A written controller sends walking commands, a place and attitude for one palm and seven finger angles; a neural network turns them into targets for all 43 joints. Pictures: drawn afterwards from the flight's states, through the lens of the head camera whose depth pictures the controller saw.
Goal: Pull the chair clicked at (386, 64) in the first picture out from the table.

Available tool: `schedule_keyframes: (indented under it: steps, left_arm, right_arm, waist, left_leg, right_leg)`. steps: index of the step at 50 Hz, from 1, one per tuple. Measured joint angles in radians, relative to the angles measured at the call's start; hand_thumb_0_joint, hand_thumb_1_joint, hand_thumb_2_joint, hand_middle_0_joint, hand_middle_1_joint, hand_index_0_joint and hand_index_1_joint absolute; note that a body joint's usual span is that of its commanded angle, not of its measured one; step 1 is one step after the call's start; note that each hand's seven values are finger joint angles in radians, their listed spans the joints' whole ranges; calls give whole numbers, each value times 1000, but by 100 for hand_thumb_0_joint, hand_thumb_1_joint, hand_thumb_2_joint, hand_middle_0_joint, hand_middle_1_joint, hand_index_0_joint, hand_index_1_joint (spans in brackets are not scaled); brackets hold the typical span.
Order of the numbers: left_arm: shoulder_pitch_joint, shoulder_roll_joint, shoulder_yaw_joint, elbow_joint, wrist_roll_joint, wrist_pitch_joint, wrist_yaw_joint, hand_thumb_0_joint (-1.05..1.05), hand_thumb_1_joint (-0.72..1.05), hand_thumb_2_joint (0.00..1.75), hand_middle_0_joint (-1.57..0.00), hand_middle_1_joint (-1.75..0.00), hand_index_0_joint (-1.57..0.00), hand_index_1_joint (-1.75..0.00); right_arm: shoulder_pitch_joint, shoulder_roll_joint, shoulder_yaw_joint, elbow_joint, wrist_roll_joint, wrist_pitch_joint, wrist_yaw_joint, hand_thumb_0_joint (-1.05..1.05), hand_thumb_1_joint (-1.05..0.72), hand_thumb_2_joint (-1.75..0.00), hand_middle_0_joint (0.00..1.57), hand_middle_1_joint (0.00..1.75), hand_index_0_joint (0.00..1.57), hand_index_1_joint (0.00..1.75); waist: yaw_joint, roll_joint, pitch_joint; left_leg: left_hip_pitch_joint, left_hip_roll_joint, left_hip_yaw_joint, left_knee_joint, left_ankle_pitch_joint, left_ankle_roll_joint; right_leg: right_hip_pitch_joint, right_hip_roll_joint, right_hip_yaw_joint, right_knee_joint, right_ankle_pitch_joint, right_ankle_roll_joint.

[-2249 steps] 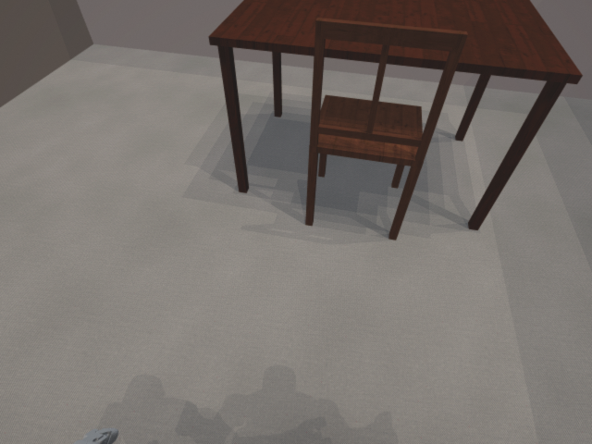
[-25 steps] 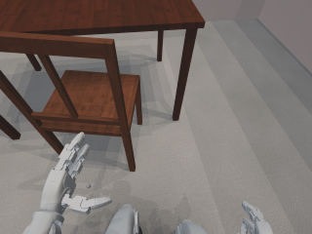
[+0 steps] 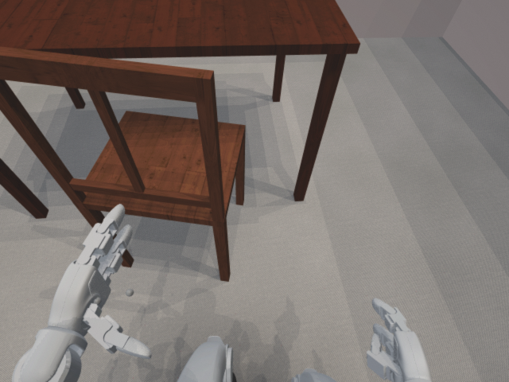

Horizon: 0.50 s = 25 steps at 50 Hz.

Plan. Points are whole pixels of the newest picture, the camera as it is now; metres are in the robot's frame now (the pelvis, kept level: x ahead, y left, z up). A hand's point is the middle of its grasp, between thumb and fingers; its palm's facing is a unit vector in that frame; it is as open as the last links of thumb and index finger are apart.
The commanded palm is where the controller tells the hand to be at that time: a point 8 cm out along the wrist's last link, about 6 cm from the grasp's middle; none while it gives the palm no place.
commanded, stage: raise the hand toward the chair's back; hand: left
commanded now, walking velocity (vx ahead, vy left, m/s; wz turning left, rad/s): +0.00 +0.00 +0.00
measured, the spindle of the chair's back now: (121, 147) +0.54 +0.32 -0.01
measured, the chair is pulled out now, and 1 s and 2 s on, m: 0.16 0.16 0.16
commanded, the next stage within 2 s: aim the fingers beside a spindle in 0.58 s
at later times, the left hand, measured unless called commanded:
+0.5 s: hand (130, 280) +0.25 +0.19 +0.05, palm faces -0.09 -0.99 -0.06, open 16.9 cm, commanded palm +0.23 +0.26 +0.05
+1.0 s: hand (156, 264) +0.28 +0.17 +0.04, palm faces -0.12 -0.99 -0.05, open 16.9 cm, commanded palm +0.26 +0.23 +0.04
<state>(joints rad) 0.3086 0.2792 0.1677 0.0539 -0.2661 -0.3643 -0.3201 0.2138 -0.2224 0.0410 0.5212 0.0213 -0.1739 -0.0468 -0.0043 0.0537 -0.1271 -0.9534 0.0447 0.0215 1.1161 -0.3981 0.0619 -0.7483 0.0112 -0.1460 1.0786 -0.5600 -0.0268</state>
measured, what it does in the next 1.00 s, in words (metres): stands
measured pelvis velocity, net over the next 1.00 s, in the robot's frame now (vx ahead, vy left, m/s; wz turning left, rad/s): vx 0.00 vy -0.01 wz -0.01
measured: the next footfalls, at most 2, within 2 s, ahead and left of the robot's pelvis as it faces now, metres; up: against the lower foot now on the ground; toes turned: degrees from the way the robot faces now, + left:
none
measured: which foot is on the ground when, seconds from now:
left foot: down 0.00-1.00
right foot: down 0.00-1.00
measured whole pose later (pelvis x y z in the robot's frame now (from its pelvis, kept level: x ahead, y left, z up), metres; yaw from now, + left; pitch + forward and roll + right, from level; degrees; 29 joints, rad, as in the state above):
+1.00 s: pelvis +0.00 -0.01 +0.00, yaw -1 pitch +15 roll -4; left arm 0.14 0.28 0.17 0.20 -0.27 -0.38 -0.32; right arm 0.24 -0.26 0.02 0.56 0.03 -0.18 -0.05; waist -0.03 0.05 -0.13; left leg -0.99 0.05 0.03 1.13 -0.41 0.04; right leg -0.80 0.02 -0.14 1.11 -0.58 -0.04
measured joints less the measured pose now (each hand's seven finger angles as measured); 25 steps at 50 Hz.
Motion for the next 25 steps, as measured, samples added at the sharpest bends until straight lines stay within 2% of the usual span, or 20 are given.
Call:
schedule_keyframes:
  steps: [11,19,25]
  left_arm:
    - [-30,22,48,44,-31,10,-43,-1,-50,30,-6,-8,-6,-8]
    - [-20,12,42,46,-26,-9,-28,-1,-50,30,-6,-8,-6,-8]
    - [-18,11,38,44,-20,-16,-19,-1,-50,30,-6,-8,-7,-8]
  right_arm:
    - [35,-29,-21,34,7,-11,-4,2,-90,-90,21,30,21,30]
    - [39,-36,-35,35,8,-15,1,2,-90,-90,21,30,21,30]
    - [30,-30,-31,29,8,-10,4,2,-90,-90,20,30,21,30]
  waist:
    - [-20,-1,2]
    - [-29,-7,-2]
    - [-27,-5,-1]
  left_leg:
    - [16,1,6,-23,2,0]
    - [18,3,14,-24,-2,0]
    - [18,4,13,-22,-1,-3]
  right_leg:
    - [14,3,7,-26,7,2]
    - [10,3,16,-22,4,2]
    - [9,4,15,-17,3,0]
